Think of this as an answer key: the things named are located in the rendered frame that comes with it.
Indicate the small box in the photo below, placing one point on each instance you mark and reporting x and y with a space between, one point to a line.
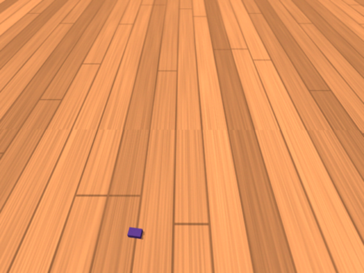
135 232

